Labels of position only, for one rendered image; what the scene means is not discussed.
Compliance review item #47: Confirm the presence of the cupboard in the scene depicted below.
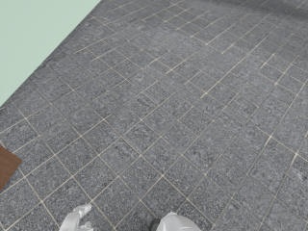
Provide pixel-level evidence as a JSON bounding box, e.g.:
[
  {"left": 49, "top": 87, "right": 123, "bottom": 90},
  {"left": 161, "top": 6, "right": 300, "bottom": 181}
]
[{"left": 0, "top": 145, "right": 22, "bottom": 192}]

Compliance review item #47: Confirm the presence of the robot left hand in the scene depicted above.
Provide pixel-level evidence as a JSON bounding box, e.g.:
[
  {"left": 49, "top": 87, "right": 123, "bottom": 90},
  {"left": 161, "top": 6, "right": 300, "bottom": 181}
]
[{"left": 59, "top": 204, "right": 93, "bottom": 231}]

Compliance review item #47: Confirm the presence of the robot right foot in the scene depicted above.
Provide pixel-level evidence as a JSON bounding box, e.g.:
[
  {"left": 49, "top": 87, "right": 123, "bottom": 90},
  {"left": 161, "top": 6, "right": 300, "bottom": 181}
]
[{"left": 149, "top": 218, "right": 161, "bottom": 231}]

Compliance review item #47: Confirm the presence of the right robot thigh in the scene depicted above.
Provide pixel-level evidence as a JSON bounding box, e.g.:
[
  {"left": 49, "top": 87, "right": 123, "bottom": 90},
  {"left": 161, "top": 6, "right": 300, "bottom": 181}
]
[{"left": 159, "top": 215, "right": 201, "bottom": 231}]

